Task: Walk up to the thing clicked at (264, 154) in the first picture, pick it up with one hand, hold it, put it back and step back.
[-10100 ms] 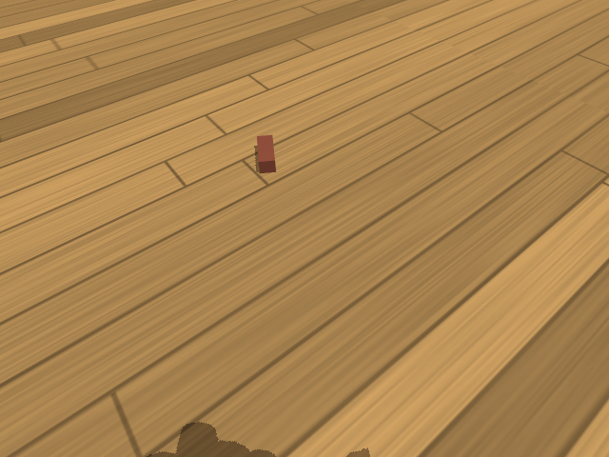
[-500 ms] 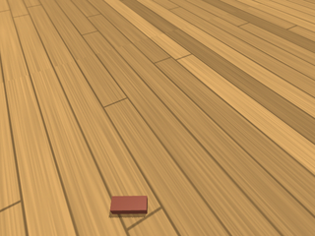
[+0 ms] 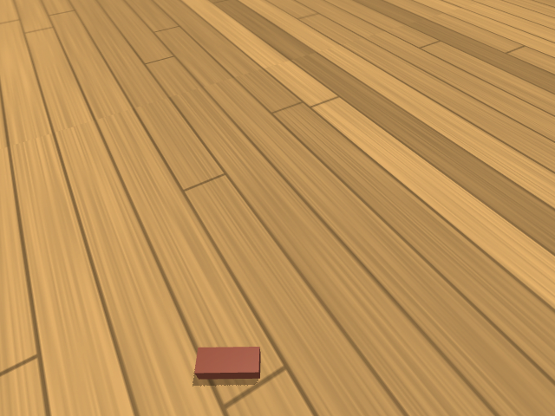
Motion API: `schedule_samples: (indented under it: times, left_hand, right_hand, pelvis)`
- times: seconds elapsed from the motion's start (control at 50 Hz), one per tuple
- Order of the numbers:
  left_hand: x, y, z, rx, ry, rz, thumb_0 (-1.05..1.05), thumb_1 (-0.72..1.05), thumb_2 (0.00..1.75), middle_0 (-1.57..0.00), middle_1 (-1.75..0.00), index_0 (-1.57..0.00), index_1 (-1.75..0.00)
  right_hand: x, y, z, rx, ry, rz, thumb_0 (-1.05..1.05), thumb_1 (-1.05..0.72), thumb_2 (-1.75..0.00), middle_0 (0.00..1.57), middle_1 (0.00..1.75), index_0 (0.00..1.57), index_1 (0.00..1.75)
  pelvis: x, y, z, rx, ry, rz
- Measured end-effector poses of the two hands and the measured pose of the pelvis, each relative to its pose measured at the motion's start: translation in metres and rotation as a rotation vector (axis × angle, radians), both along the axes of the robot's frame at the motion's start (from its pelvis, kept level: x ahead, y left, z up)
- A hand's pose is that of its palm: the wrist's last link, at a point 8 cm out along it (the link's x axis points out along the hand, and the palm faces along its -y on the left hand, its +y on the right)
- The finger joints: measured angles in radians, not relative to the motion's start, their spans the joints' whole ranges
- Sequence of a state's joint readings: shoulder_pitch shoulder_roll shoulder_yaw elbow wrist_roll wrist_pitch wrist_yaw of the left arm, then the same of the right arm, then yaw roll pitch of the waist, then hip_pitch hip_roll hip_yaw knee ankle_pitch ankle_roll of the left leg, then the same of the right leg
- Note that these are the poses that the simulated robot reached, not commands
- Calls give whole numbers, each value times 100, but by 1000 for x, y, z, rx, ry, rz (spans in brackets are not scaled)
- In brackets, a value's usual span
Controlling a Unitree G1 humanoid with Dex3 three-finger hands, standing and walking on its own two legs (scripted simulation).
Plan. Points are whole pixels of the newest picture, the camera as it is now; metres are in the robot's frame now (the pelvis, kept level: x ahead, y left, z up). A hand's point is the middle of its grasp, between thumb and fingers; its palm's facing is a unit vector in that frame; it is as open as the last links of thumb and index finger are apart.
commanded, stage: stand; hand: left
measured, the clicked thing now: (229, 362) +0.42 +0.19 -0.75
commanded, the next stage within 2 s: walk up in 0.90 s
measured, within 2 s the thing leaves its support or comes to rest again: neither
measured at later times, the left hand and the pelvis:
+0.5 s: hand out of the picture +0.08 +0.25 -0.16, palm faces -0.01 -0.94 -0.34, open 7.3 cm; pelvis +0.01 +0.00 +0.00, yaw +0 degrees
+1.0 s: hand out of the picture +0.08 +0.26 -0.16, palm faces -0.01 -0.94 -0.35, open 7.3 cm; pelvis +0.01 +0.00 +0.00, yaw +0 degrees
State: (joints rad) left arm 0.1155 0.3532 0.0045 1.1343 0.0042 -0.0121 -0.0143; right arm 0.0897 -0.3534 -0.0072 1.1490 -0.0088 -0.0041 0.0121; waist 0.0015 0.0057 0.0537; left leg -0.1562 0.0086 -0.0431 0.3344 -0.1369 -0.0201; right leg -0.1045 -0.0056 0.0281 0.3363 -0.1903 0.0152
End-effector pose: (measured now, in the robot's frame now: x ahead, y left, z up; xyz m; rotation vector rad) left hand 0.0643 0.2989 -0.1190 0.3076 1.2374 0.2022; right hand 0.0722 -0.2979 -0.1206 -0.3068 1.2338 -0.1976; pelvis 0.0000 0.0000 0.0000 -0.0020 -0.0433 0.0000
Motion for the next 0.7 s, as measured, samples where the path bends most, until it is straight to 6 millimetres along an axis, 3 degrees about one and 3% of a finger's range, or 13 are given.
schedule_samples:
  times: [0.7]
  left_hand:
    - [8, 0, 1, 2, -3, 1, 0, 91, 90, -20, -30, -20, -30]
  right_hand:
    - [11, 0, 1, -4, -3, 15, 0, -90, -90, 21, 30, 20, 30]
  pelvis:
    - [9, -1, 0, 0, 5, 5]
